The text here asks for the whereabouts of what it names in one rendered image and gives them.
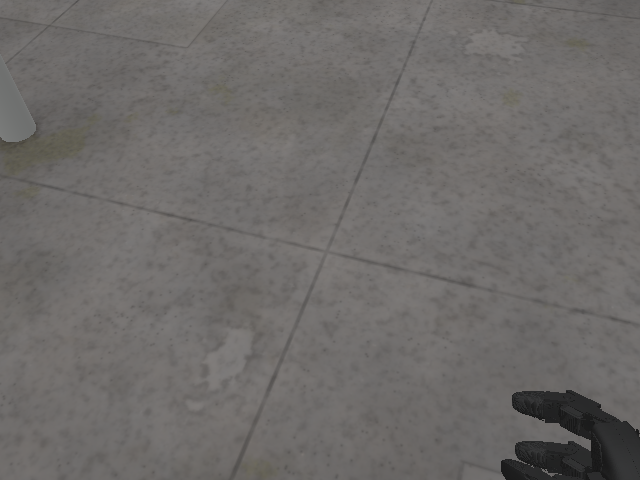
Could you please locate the right robot hand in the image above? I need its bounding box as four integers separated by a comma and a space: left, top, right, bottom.
501, 390, 640, 480

